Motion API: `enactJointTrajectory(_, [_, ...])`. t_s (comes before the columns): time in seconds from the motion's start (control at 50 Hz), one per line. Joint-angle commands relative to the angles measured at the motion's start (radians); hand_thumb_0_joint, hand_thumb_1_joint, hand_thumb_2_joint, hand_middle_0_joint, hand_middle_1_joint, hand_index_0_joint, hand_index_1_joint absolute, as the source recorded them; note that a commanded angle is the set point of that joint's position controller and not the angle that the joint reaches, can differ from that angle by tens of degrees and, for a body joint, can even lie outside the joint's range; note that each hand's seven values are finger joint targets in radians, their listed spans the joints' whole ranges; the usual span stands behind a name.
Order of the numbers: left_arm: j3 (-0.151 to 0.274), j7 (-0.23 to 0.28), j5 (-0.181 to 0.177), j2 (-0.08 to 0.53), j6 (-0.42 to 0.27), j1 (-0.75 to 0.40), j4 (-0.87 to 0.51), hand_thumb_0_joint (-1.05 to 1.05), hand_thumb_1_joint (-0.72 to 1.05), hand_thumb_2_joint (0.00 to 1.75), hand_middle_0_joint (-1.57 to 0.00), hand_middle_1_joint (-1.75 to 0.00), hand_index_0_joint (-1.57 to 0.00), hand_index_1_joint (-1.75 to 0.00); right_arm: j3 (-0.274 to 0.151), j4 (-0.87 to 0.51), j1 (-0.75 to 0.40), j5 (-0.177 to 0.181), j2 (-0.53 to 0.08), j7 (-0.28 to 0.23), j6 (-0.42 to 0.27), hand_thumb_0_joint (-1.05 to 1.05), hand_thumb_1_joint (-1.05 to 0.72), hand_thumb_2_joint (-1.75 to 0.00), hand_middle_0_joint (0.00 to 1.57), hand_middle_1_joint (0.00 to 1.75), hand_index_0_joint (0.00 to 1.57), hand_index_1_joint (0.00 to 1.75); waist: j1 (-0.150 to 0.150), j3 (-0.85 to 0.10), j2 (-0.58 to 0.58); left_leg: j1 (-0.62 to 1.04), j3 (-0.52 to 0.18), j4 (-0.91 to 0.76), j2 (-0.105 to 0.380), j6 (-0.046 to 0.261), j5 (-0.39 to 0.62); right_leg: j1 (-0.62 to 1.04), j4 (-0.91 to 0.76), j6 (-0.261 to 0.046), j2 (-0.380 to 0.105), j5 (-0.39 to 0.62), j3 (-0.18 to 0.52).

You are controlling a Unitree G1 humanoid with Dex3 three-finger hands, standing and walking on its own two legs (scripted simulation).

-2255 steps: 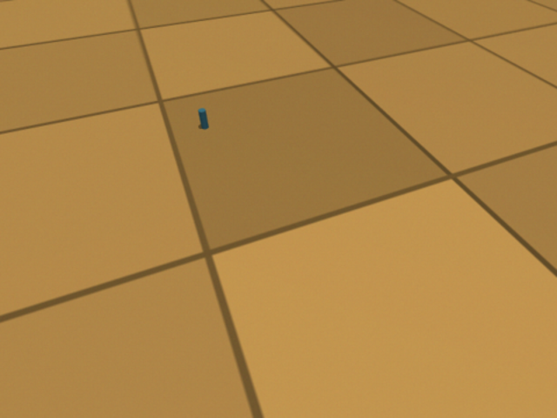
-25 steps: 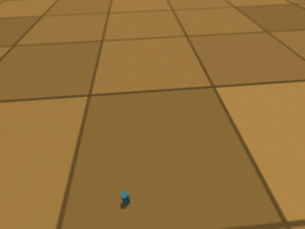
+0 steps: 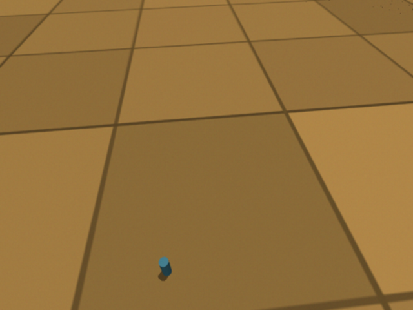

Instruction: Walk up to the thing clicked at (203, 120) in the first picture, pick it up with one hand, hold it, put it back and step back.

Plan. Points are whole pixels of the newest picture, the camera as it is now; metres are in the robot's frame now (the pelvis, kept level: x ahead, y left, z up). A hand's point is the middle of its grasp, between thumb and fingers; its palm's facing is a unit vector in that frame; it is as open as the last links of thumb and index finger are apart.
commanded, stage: stand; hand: left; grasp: from above
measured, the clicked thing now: (165, 266) +0.46 +0.22 -0.72
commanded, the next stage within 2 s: step back in 1.14 s
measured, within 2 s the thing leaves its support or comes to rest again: neither
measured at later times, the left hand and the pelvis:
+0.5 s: hand out of the picture +0.09 +0.25 -0.16, palm faces +0.02 -0.94 -0.33, open 7.4 cm; pelvis +0.01 +0.00 +0.00, yaw +0 degrees
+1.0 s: hand out of the picture +0.09 +0.24 -0.15, palm faces +0.00 -0.94 -0.34, open 7.4 cm; pelvis +0.01 +0.00 +0.00, yaw +0 degrees
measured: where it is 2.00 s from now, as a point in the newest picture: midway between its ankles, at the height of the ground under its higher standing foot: outside the picture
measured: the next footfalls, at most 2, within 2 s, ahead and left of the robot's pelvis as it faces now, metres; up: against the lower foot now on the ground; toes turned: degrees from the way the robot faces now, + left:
left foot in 1.44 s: -0.02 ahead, +0.14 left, +0.00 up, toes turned -2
right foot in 1.86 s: -0.06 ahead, -0.06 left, +0.00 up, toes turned -1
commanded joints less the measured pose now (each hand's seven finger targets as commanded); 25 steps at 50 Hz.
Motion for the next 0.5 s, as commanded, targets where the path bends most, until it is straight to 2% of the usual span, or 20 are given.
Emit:
enactJointTrajectory(0.0, [0.038,0.016,-0.007,0.197,-0.023,-0.035,-0.055,0.00,0.90,0.90,-0.20,-0.30,-0.20,-0.30,-0.029,-0.052,-0.027,-0.003,-0.177,-0.018,-0.023,0.00,-0.90,-0.90,0.20,0.30,0.20,0.30,-0.002,-0.048,0.005,-0.023,-0.097,-0.071,0.108,0.031,0.099,0.014,-0.064,-0.010,-0.125,0.083,0.114])
enactJointTrajectory(0.04, [0.041,0.016,-0.008,0.201,-0.024,-0.039,-0.057,0.00,0.90,0.90,-0.20,-0.30,-0.20,-0.30,-0.032,-0.054,-0.037,-0.003,-0.189,-0.020,-0.026,0.00,-0.90,-0.90,0.20,0.30,0.20,0.30,0.000,-0.071,0.006,-0.003,-0.094,-0.064,0.112,0.030,0.165,0.028,-0.057,-0.010,-0.127,0.142,0.110])
enactJointTrajectory(0.12, [0.037,0.015,-0.007,0.192,-0.021,-0.040,-0.054,0.00,0.90,0.90,-0.20,-0.30,-0.20,-0.30,-0.032,-0.050,-0.041,-0.002,-0.195,-0.022,-0.026,0.00,-0.90,-0.90,0.20,0.30,0.20,0.30,0.000,-0.068,-0.002,0.007,-0.089,-0.065,0.114,0.029,0.177,0.028,-0.060,-0.006,-0.124,0.153,0.106])
enactJointTrajectory(0.16, [0.039,0.015,-0.007,0.198,-0.021,-0.046,-0.054,0.00,0.90,0.90,-0.20,-0.30,-0.20,-0.30,-0.032,-0.049,-0.046,-0.003,-0.198,-0.022,-0.026,0.00,-0.90,-0.90,0.20,0.30,0.20,0.30,0.000,-0.054,-0.011,0.001,-0.091,-0.075,0.112,0.027,0.152,0.016,-0.066,-0.004,-0.121,0.118,0.105])
enactJointTrajectory(0.2, [0.041,0.015,-0.008,0.202,-0.020,-0.055,-0.056,0.00,0.90,0.90,-0.20,-0.30,-0.20,-0.30,-0.032,-0.049,-0.046,-0.003,-0.191,-0.023,-0.025,0.00,-0.90,-0.90,0.20,0.30,0.20,0.30,-0.003,-0.066,-0.011,0.008,-0.089,-0.072,0.115,0.028,0.164,0.021,-0.062,-0.007,-0.124,0.133,0.105])
enactJointTrajectory(0.22, [0.040,0.016,-0.006,0.202,-0.023,-0.056,-0.061,0.00,0.90,0.90,-0.20,-0.30,-0.20,-0.30,-0.034,-0.053,-0.049,-0.002,-0.204,-0.022,-0.027,0.00,-0.90,-0.90,0.20,0.30,0.20,0.30,-0.002,-0.073,0.001,0.018,-0.089,-0.066,0.119,0.028,0.203,0.030,-0.059,-0.006,-0.128,0.169,0.104])
enactJointTrajectory(0.24, [0.042,0.015,-0.008,0.207,-0.022,-0.062,-0.061,0.00,0.90,0.90,-0.20,-0.30,-0.20,-0.30,-0.032,-0.048,-0.049,-0.002,-0.200,-0.022,-0.027,0.00,-0.90,-0.90,0.20,0.30,0.20,0.30,-0.003,-0.060,-0.010,0.004,-0.089,-0.075,0.116,0.026,0.172,0.019,-0.063,-0.004,-0.124,0.140,0.105])
enactJointTrajectory(0.32, [0.041,0.015,-0.008,0.210,-0.025,-0.074,-0.069,0.00,0.90,0.90,-0.20,-0.30,-0.20,-0.30,-0.035,-0.052,-0.062,-0.003,-0.209,-0.022,-0.030,0.00,-0.90,-0.90,0.20,0.30,0.20,0.30,-0.003,-0.086,-0.006,0.020,-0.085,-0.066,0.123,0.026,0.217,0.035,-0.056,-0.006,-0.128,0.182,0.105])
enactJointTrajectory(0.36, [0.040,0.014,-0.008,0.210,-0.023,-0.074,-0.065,0.00,0.90,0.90,-0.20,-0.30,-0.20,-0.30,-0.035,-0.051,-0.068,-0.002,-0.208,-0.021,-0.028,0.00,-0.90,-0.90,0.20,0.30,0.20,0.30,-0.005,-0.057,-0.006,0.001,-0.089,-0.081,0.118,0.024,0.154,0.018,-0.069,-0.003,-0.124,0.114,0.105])
enactJointTrajectory(0.46, [0.036,0.012,-0.008,0.215,-0.027,-0.073,-0.069,0.00,0.90,0.90,-0.20,-0.30,-0.20,-0.30,-0.036,-0.054,-0.082,0.000,-0.216,-0.017,-0.029,0.00,-0.90,-0.90,0.20,0.30,0.20,0.30,0.000,-0.070,-0.002,0.014,-0.090,-0.079,0.123,0.027,0.158,0.023,-0.073,-0.006,-0.129,0.123,0.109])
enactJointTrajectory(0.48, [0.038,0.012,-0.008,0.222,-0.027,-0.081,-0.071,0.00,0.90,0.90,-0.20,-0.30,-0.20,-0.30,-0.035,-0.054,-0.072,0.000,-0.210,-0.016,-0.028,0.00,-0.90,-0.90,0.20,0.30,0.20,0.30,-0.009,-0.064,-0.011,0.005,-0.089,-0.086,0.119,0.023,0.143,0.019,-0.071,-0.007,-0.127,0.109,0.108])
